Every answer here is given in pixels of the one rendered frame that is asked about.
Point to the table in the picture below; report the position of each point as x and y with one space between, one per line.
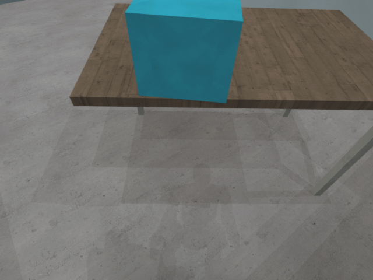
286 59

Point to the carton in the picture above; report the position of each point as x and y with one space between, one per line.
184 49

